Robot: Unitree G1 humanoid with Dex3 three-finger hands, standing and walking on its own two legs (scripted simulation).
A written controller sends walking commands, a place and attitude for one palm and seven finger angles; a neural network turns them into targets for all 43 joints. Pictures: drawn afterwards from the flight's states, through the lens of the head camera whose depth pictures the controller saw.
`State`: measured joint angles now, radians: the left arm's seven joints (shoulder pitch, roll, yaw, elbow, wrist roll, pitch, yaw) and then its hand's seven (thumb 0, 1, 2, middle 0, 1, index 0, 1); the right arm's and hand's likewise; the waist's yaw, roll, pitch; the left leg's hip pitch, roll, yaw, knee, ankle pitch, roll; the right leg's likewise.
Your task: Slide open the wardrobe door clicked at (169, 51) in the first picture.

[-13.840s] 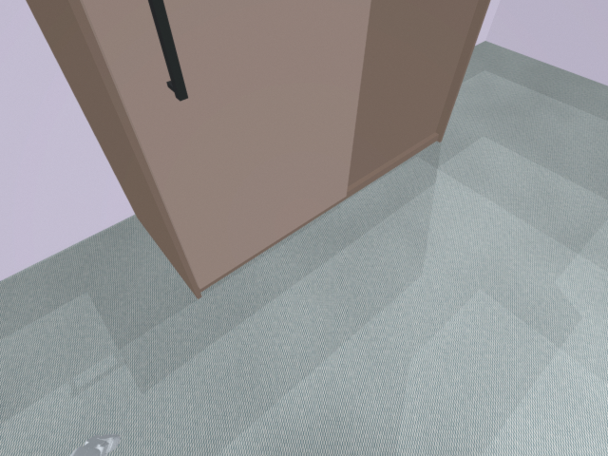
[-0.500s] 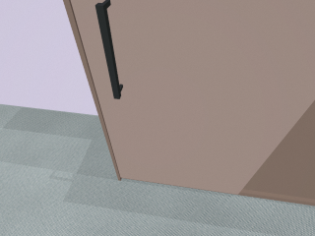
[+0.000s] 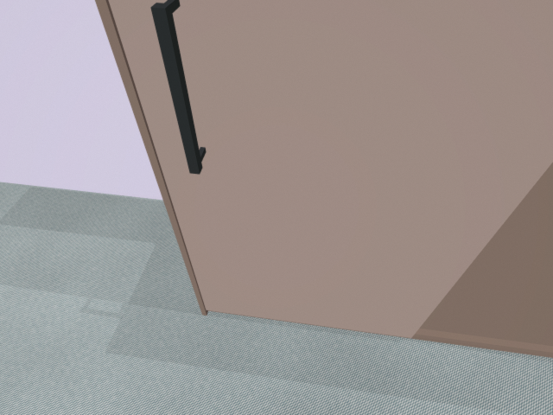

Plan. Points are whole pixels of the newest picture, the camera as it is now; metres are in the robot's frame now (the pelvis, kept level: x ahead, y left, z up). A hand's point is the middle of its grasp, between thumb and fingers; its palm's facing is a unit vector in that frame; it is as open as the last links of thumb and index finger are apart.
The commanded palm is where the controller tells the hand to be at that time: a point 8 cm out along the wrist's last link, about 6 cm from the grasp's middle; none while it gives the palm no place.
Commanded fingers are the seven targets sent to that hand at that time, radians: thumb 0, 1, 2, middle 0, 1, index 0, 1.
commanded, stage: look again from close up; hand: left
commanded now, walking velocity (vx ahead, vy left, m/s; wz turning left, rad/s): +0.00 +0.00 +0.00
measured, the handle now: (186, 97) +0.56 +0.19 +0.18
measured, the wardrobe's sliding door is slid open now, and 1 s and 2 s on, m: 0.00 0.00 0.00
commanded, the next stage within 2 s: shuffle to correct the standing spot in 0.54 s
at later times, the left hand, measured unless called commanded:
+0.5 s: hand out of the picture +0.07 +0.23 -0.16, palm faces -0.04 -0.94 -0.33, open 7.4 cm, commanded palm none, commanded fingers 0.00 0.90 0.90 -0.20 -0.30 -0.20 -0.30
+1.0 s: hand out of the picture +0.08 +0.23 -0.17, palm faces -0.04 -0.96 -0.28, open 7.3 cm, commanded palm none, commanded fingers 0.00 0.90 0.90 -0.20 -0.30 -0.20 -0.30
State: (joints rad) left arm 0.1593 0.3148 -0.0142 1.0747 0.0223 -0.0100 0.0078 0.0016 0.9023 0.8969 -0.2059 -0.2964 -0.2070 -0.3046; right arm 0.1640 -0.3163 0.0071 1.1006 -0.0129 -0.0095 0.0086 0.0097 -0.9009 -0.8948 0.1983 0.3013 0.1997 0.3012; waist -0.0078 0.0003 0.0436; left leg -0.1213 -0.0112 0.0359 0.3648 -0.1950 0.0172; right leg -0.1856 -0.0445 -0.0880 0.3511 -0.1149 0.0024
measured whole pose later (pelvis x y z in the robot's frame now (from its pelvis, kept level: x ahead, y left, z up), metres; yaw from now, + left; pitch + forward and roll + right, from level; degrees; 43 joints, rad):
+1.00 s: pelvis +0.04 +0.02 +0.00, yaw -3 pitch -1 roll -1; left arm 0.23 0.26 0.01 1.07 0.02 0.01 0.02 0.00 0.90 0.90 -0.21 -0.30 -0.21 -0.30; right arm 0.24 -0.28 0.01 1.08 -0.02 0.01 0.00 0.01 -0.90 -0.90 0.20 0.30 0.20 0.30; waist 0.01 0.01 0.02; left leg -0.12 0.01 0.08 0.43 -0.29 0.02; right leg -0.18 -0.02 -0.05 0.38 -0.17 0.02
